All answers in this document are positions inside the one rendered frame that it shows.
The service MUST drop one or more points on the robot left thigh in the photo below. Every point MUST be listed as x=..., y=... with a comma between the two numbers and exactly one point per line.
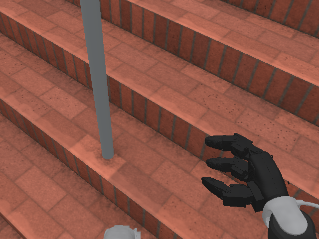
x=122, y=232

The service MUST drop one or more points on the right robot hand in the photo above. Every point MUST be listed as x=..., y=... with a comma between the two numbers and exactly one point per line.
x=263, y=178

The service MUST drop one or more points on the robot right forearm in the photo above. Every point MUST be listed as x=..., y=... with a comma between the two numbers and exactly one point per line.
x=285, y=220

